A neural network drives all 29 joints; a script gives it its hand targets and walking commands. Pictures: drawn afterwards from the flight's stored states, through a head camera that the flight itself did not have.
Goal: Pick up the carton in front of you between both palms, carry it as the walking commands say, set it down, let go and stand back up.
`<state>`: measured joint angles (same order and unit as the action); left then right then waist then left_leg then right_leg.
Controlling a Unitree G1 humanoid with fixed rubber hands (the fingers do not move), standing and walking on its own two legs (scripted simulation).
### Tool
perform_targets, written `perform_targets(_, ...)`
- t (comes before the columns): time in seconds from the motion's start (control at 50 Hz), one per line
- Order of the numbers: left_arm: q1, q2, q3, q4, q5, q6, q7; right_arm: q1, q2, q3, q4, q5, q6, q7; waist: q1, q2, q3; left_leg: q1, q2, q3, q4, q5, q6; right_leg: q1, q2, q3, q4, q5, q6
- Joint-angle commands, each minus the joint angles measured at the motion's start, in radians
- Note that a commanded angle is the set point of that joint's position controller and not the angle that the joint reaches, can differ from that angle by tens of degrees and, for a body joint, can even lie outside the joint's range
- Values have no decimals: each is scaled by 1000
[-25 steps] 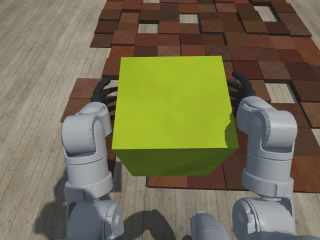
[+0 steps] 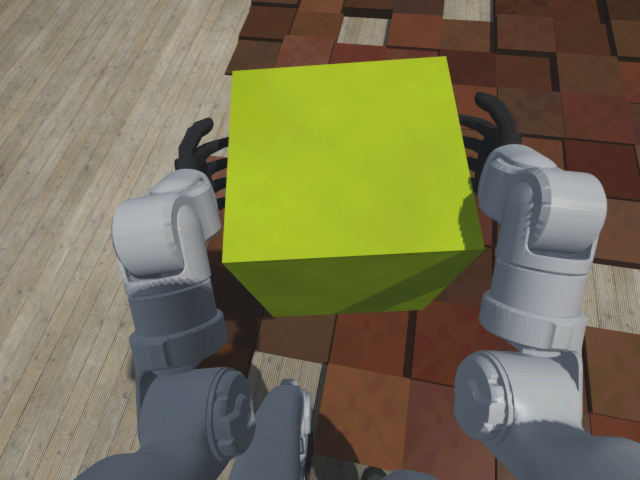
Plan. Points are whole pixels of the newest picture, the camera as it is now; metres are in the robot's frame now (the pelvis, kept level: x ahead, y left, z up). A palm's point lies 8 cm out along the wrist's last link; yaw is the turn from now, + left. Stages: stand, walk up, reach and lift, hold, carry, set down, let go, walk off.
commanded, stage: carry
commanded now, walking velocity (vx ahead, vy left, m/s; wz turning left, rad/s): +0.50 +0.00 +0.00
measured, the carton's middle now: (343, 210) +0.40 +0.02 +0.05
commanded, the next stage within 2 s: none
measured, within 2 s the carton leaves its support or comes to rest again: neither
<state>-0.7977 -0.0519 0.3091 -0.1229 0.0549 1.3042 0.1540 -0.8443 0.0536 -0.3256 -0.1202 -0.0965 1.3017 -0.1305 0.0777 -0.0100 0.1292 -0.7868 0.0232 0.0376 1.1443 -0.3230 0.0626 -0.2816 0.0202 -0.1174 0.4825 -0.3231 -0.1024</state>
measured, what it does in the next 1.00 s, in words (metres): climbs: left foot 0.04 m higher, then right foot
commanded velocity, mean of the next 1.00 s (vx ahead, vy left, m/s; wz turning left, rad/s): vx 0.50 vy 0.00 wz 0.00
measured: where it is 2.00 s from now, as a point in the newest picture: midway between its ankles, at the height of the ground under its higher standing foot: (358, 142)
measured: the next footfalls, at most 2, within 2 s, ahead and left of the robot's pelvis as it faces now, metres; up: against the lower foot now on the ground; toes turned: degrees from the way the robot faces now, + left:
left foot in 0.10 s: +0.27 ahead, +0.11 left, +0.04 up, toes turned +2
right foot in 0.46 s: +0.45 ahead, -0.08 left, +0.02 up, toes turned -5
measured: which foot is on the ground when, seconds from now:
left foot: up 0.00-0.08, down 0.10-0.46, up 0.48-0.84, down 0.86-1.00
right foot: down 0.00-0.14, up 0.16-0.44, down 0.46-0.88, up 0.90-1.00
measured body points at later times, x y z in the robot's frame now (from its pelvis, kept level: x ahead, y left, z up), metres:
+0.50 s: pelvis +0.34 +0.00 +0.01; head +0.40 -0.03 +0.46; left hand +0.76 +0.10 +0.20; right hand +0.74 -0.20 +0.20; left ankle +0.24 +0.11 -0.68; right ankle +0.41 -0.08 -0.72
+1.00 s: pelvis +0.65 +0.03 +0.03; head +0.71 +0.02 +0.48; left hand +1.04 +0.14 +0.10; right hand +1.01 -0.16 +0.10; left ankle +0.74 +0.08 -0.68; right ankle +0.52 -0.07 -0.58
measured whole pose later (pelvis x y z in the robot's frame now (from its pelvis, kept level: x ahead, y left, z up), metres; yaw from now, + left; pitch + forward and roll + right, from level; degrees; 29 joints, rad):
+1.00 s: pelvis +0.65 +0.03 +0.03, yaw -3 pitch +4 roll +0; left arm -0.68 0.00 0.24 0.17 0.07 1.21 0.12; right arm -0.67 0.04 -0.22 0.14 -0.10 1.19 -0.11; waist -0.05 -0.01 0.06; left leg -0.54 -0.05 0.12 0.64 -0.19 0.10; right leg -0.48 0.03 0.01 1.33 -0.40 -0.04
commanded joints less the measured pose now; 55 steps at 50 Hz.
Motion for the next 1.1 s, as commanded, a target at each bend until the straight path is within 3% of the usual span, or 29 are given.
perform_targets(0.0,-835,-945,-739,-194,-462,-17,-242,-586,894,688,-43,311,-20,141,2,-106,-656,-4,-46,81,-227,146,2,534,-181,169,15,887,-84)
perform_targets(0.06,-764,-892,-757,-117,-454,-11,-255,-583,857,734,-20,330,-10,156,-11,-146,-636,258,-142,202,-523,279,20,441,-120,61,93,1083,-49)
perform_targets(0.1,-756,-897,-754,-58,-456,-4,-261,-587,851,748,19,352,-5,176,-125,-113,-758,702,-114,177,-614,419,74,236,-119,-2,343,1074,20)
perform_targets(0.12,-777,-911,-747,-71,-460,2,-266,-556,841,738,53,348,-16,183,-190,90,-903,1062,109,-229,-546,458,231,-107,-69,47,652,837,109)
perform_targets(0.14,-792,-918,-761,-71,-457,6,-271,-542,897,750,65,388,-19,193,-246,367,-915,1252,268,-506,-640,821,336,-386,100,70,947,-78,138)
perform_targets(0.16,-787,-938,-744,-61,-446,-1,-269,-556,925,760,36,417,-17,203,-246,317,-886,1328,263,-497,-593,816,330,-558,82,171,1099,-194,105)
perform_targets(0.18,-791,-927,-711,-76,-421,-8,-263,-600,981,778,-1,456,-18,213,-251,185,-819,1306,252,-456,-596,783,276,-649,51,184,1087,-187,74)
perform_targets(0.22,-764,-890,-654,-87,-346,-19,-241,-708,1051,816,-95,521,-27,219,-215,46,-730,1184,236,-388,-627,644,172,-623,-21,199,853,-121,41)
perform_targets(0.3,-662,-795,-595,-70,-233,-35,-198,-794,1036,852,-174,594,-30,225,-205,44,-672,959,208,-290,-713,569,153,-368,11,107,317,-127,78)
perform_targets(0.36,-635,-728,-582,-20,-193,-33,-176,-774,998,841,-88,612,-20,238,-163,147,-654,785,147,-116,-701,564,70,-70,30,60,31,293,72)
perform_targets(0.4,-638,-711,-580,20,-193,-21,-178,-734,983,823,17,596,-13,247,-92,111,-658,653,82,-13,-589,566,16,202,21,11,-99,493,48)
perform_targets(0.42,-639,-709,-582,40,-205,-11,-186,-718,971,816,67,581,-7,249,-37,83,-654,566,61,10,-502,526,-3,337,5,-10,-95,444,30)
perform_targets(0.44,-640,-714,-581,68,-224,-2,-199,-727,948,799,114,566,-1,249,7,-19,-640,379,26,15,-320,124,-27,494,-122,118,-51,538,8)
perform_targets(0.46,-655,-700,-571,116,-243,10,-208,-709,930,767,174,552,13,248,-25,-192,-666,198,-41,13,-143,-264,-50,645,-299,356,84,922,-4)
perform_targets(0.48,-655,-664,-566,160,-244,23,-213,-707,935,732,203,533,29,237,-8,-311,-742,18,-67,-18,61,-318,-51,767,-403,546,43,762,-160)
perform_targets(0.5,-703,-736,-582,150,-296,26,-224,-746,922,700,200,506,39,229,5,-262,-719,-62,-22,-53,147,-262,-36,710,-392,597,-10,469,-184)
perform_targets(0.52,-769,-788,-594,121,-342,32,-236,-766,939,684,200,493,48,223,2,-186,-657,-91,-5,-59,141,-187,-31,632,-334,551,-36,433,-158)
perform_targets(0.56,-867,-903,-622,79,-418,40,-255,-748,981,638,213,454,53,210,-10,-94,-618,-59,8,-39,71,-106,-38,545,-307,455,-54,623,-121)
perform_targets(0.68,-941,-1051,-658,62,-518,20,-281,-635,984,567,261,330,27,172,23,-99,-625,-224,5,10,93,-53,-16,622,-276,378,-25,677,-123)
perform_targets(0.72,-917,-1083,-667,102,-524,2,-293,-582,976,557,307,291,11,174,20,-76,-581,-187,1,26,-49,-7,-16,558,-246,332,-46,659,-111)
perform_targets(0.76,-883,-1114,-676,149,-521,-22,-306,-529,988,554,349,271,-9,183,2,-83,-507,41,-34,83,-346,94,-14,364,-199,236,-105,673,-78)
perform_targets(0.82,-808,-1141,-685,204,-504,-65,-318,-484,1028,583,376,285,-48,205,-97,-159,-580,495,-143,207,-536,245,32,223,-171,83,111,1103,-2)
perform_targets(0.84,-799,-1145,-689,195,-494,-80,-318,-475,1045,592,360,303,-64,214,-161,-131,-668,722,-103,165,-603,333,45,144,-148,30,304,982,40)
perform_targets(0.86,-794,-1148,-691,187,-477,-92,-318,-477,1063,602,342,322,-79,223,-177,11,-753,957,110,-150,-639,332,96,-63,-80,34,535,483,70)
perform_targets(0.88,-760,-1167,-697,185,-472,-95,-317,-487,1061,633,316,343,-100,224,-165,322,-882,1145,373,-675,-731,467,276,-288,116,91,895,-153,101)
perform_targets(0.9,-765,-1138,-702,154,-461,-107,-307,-478,1101,664,285,373,-111,229,-156,266,-884,1116,315,-664,-725,421,294,-332,54,202,1011,-136,70)
perform_targets(0.94,-733,-1146,-704,120,-442,-124,-284,-563,1144,728,157,443,-131,240,-152,97,-743,1007,263,-495,-676,485,231,-451,-12,171,992,-119,61)
perform_targets(1.0,-607,-1112,-704,80,-377,-153,-239,-610,1206,820,51,537,-148,260,-134,76,-718,934,214,-397,-718,432,159,-418,-44,164,771,-40,64)
perform_targets(1.08,-456,-1049,-708,82,-291,-187,-212,-543,1186,868,52,565,-170,287,-141,86,-706,970,238,-331,-731,592,185,-425,-36,114,518,-72,80)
